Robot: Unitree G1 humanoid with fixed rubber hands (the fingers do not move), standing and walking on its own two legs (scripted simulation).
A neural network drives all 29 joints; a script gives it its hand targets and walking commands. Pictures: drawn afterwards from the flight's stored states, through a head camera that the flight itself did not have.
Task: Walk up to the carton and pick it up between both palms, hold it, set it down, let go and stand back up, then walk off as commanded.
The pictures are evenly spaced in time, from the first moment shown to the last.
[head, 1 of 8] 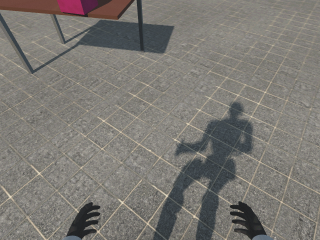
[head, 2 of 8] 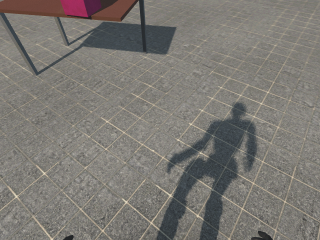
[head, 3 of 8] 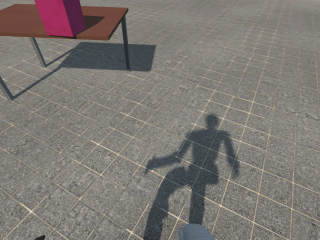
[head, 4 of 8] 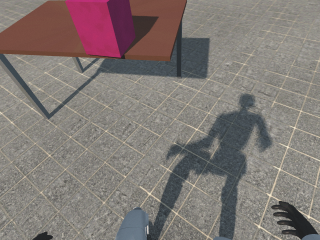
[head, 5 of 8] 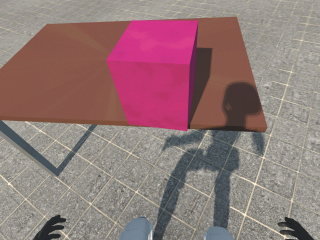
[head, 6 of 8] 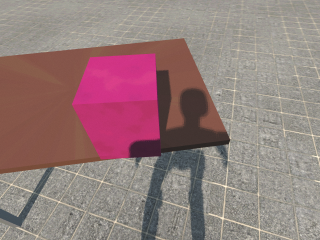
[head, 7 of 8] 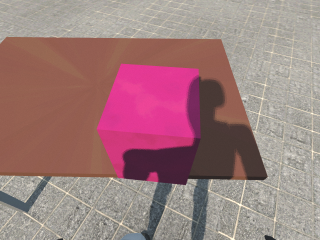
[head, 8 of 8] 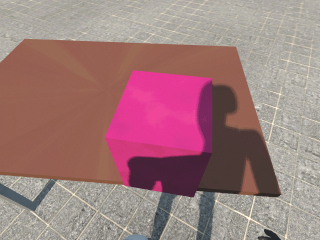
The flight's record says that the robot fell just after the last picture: no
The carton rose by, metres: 0.00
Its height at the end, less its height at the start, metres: +0.00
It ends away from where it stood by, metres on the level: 0.00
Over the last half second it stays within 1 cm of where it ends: yes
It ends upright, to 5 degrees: yes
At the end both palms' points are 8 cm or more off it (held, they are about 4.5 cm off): yes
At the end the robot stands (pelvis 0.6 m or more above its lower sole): yes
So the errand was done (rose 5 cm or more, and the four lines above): no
